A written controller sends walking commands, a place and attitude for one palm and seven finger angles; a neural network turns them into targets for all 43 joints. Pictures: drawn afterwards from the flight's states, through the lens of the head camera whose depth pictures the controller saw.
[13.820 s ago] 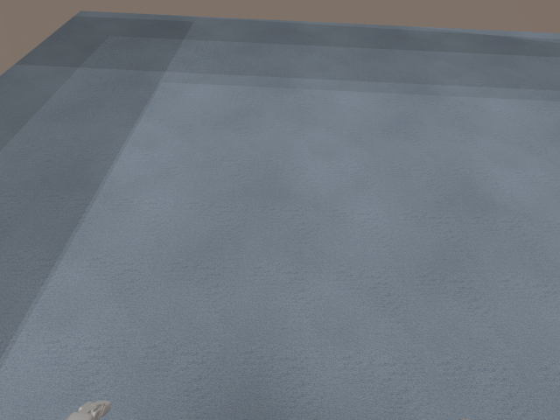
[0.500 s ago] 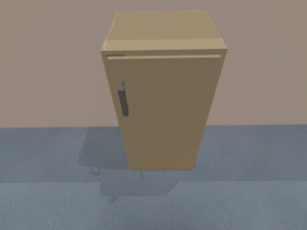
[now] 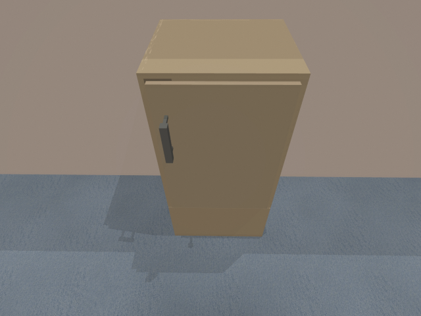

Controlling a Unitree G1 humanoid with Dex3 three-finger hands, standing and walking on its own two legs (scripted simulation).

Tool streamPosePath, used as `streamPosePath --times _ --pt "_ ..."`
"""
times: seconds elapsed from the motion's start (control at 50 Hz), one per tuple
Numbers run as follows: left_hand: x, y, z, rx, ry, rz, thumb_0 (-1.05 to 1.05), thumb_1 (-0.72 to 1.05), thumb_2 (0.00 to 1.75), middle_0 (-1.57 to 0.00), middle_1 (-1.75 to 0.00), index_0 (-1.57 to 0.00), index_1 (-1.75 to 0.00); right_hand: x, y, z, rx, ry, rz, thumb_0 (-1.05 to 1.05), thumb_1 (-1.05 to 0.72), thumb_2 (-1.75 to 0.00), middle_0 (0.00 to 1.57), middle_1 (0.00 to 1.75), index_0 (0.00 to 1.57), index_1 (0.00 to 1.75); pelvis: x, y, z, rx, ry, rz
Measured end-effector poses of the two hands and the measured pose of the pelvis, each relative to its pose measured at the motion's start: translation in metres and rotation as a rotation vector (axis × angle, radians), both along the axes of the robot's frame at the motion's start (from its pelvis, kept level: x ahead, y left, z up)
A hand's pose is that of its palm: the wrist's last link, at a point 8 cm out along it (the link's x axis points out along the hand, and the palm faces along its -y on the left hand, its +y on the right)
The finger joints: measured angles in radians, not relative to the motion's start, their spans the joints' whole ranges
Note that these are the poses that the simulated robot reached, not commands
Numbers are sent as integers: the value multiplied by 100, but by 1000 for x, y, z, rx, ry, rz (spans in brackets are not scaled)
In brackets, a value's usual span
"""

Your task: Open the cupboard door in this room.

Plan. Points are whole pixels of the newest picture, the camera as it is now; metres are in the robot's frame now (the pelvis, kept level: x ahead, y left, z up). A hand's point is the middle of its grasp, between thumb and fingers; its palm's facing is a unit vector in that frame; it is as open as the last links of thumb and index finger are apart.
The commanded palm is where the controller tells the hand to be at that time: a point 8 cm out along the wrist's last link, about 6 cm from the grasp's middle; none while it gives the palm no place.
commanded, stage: look again from close up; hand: left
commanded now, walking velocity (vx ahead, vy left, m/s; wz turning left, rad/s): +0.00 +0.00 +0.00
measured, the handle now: (167, 139) +0.60 +0.16 -0.04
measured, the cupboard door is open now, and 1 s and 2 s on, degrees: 0 0 0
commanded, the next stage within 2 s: shuffle to correct the standing spot in 0.12 s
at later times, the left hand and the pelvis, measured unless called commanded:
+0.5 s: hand out of the picture +0.06 +0.15 -0.17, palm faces +0.02 -0.98 -0.20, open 7.3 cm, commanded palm none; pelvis +0.06 -0.02 +0.00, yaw +0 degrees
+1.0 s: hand out of the picture +0.13 +0.19 -0.16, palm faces +0.02 -0.97 -0.26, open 7.4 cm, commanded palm none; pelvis +0.05 -0.01 +0.00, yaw +2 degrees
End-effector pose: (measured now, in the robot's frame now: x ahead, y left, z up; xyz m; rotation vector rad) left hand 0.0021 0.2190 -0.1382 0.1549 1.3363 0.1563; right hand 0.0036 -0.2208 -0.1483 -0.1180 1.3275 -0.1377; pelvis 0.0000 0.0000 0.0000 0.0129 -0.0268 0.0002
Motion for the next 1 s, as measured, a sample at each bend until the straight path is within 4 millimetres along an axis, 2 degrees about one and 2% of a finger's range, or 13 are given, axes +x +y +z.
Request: streamPosePath --times 0.18,0.34,0.54,0.7,0.84,1.0 --pt "8 -9 1 -7 28 10 1 91 90 -20 -30 -20 -29 8 -9 2 -7 39 5 1 -91 -90 20 30 20 30 17 -7 2 1 16 6" --pt "27 -16 -1 -16 42 4 1 91 90 -20 -30 -20 -29 20 -11 3 -3 62 2 0 -91 -90 20 30 20 30 37 -14 2 -1 23 3" --pt "61 -21 1 9 37 2 2 93 90 -20 -30 -20 -29 54 -17 2 -2 57 -11 1 -91 -90 20 30 20 30 64 -24 3 -2 30 2" --pt "90 -15 3 41 -39 -8 1 92 90 -20 -30 -20 -29 78 -31 1 -24 17 2 1 -92 -90 20 30 20 30 60 -27 1 2 25 5" --pt "109 -10 7 44 -124 -51 1 91 90 -20 -30 -20 -29 86 -37 7 -39 -48 25 1 -91 -90 20 30 20 30 53 -25 -1 -1 15 20" --pt "121 16 11 61 -226 -58 1 91 90 -20 -30 -20 -29 96 -40 18 -97 -153 40 1 -91 -90 20 30 20 30 48 -9 -5 -13 -5 32"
